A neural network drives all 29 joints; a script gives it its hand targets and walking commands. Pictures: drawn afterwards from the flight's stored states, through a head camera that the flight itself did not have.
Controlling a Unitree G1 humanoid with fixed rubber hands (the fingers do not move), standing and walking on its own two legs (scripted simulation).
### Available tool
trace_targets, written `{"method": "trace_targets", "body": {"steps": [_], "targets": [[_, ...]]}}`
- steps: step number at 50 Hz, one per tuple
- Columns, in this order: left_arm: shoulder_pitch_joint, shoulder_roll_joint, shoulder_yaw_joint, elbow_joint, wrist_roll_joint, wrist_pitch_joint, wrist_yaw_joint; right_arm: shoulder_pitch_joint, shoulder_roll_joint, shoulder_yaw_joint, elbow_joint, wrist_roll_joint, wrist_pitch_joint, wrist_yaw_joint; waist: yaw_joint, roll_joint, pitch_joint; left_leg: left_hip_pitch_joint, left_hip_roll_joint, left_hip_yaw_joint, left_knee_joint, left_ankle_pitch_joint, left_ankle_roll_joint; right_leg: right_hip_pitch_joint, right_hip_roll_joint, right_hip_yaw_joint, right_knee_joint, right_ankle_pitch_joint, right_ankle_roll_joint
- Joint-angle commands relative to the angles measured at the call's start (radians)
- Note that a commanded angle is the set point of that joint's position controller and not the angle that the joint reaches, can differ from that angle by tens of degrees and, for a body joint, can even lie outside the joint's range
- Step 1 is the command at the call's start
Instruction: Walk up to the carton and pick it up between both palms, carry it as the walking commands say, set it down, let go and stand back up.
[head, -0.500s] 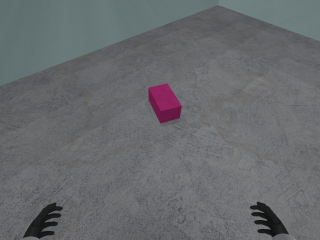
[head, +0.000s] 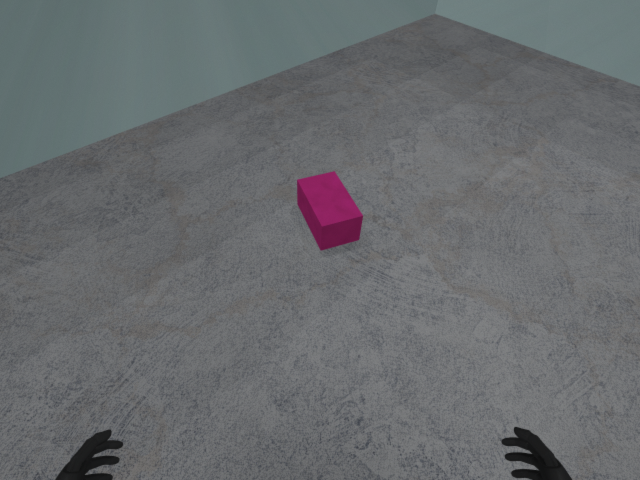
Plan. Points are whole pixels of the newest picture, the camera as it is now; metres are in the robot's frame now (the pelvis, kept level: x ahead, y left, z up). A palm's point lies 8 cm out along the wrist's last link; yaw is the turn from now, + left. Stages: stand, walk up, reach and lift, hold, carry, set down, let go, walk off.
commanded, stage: stand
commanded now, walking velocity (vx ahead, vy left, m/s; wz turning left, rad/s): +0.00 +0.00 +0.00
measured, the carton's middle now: (327, 209) +1.25 -0.08 -0.69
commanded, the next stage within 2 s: walk up in 1.66 s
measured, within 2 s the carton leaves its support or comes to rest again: neither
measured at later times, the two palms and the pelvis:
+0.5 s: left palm out of the picture +0.11 +0.31 -0.09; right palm out of the picture +0.10 -0.31 -0.09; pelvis +0.00 +0.00 +0.01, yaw +0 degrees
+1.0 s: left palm out of the picture +0.10 +0.31 -0.09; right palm out of the picture +0.10 -0.31 -0.09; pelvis +0.00 +0.00 +0.01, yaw +0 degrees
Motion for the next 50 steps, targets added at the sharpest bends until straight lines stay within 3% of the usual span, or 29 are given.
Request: {"method": "trace_targets", "body": {"steps": [1, 22, 50], "targets": [[-0.049, 0.166, 0.033, -0.03, -0.002, -0.011, 0.004, -0.05, -0.165, -0.034, -0.031, 0.002, -0.01, -0.003, 0.001, -0.002, -0.068, 0.03, 0.092, -0.093, -0.126, 0.166, 0.051, 0.033, -0.095, 0.098, -0.128, 0.163, -0.05], [-0.072, 0.173, 0.021, 0.096, -0.002, -0.002, 0.007, -0.074, -0.171, -0.027, 0.099, 0.004, -0.002, -0.006, 0.001, 0.001, -0.053, 0.095, 0.11, -0.094, -0.242, 0.17, 0.033, 0.086, -0.112, 0.099, -0.241, 0.169, -0.034], [-0.068, 0.18, 0.021, 0.13, -0.004, 0.006, 0.01, -0.068, -0.177, -0.029, 0.131, 0.005, 0.006, -0.009, 0.001, 0.0, -0.055, 0.118, 0.118, -0.092, -0.263, 0.209, 0.031, 0.11, -0.12, 0.097, -0.263, 0.207, -0.03]]}}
